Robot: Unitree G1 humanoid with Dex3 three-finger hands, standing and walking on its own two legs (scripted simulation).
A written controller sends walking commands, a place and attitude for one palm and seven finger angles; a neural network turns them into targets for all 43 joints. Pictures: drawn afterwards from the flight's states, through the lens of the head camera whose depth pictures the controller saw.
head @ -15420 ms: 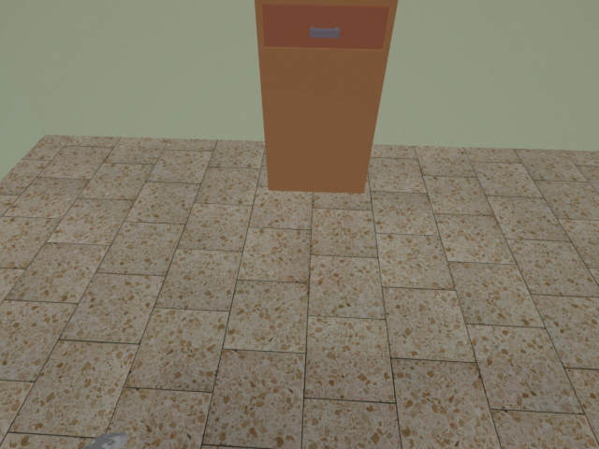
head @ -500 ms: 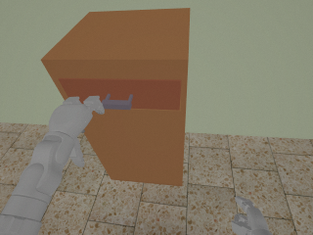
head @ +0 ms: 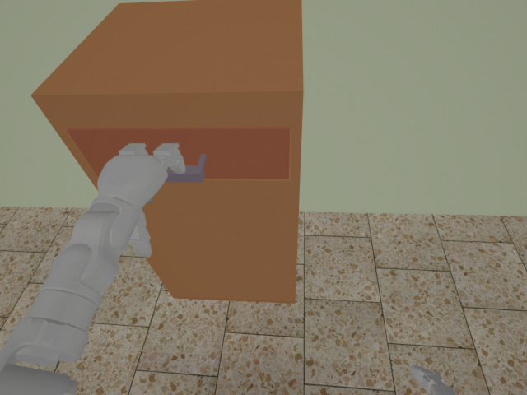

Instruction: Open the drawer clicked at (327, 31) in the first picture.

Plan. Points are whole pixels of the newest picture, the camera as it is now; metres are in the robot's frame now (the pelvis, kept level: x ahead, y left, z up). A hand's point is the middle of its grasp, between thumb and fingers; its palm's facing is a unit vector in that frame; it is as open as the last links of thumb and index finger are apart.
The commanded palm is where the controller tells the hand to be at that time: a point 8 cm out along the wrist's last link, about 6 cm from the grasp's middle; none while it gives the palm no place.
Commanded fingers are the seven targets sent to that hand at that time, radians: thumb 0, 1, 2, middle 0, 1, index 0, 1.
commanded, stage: move the hooked fingers above the handle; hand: left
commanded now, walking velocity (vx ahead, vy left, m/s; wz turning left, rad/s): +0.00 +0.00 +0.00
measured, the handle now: (179, 166) +0.52 +0.23 +0.02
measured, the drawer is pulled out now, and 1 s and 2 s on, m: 0.00 0.00 0.00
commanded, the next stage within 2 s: none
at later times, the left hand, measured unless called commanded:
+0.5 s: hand (166, 182) +0.42 +0.21 +0.08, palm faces -0.02 -0.05 -1.00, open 13.8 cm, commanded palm +0.42 +0.23 +0.15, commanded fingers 0.00 -0.50 0.30 -0.30 -1.20 -0.30 -1.20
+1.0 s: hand (176, 162) +0.48 +0.21 +0.07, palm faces -0.02 -0.03 -1.00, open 13.8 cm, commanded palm +0.46 +0.23 +0.14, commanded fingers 0.00 -0.50 0.30 -0.30 -1.20 -0.30 -1.20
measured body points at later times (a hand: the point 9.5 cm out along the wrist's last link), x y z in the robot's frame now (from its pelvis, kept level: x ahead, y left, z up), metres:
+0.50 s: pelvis +0.01 -0.01 -0.01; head +0.05 -0.03 +0.44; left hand +0.42 +0.21 +0.14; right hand +0.13 -0.27 -0.14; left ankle +0.01 +0.13 -0.74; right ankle -0.02 -0.13 -0.74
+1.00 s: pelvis +0.01 +0.00 -0.02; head +0.08 -0.02 +0.43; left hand +0.48 +0.21 +0.13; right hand +0.04 -0.28 -0.15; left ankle +0.01 +0.13 -0.74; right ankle -0.02 -0.13 -0.74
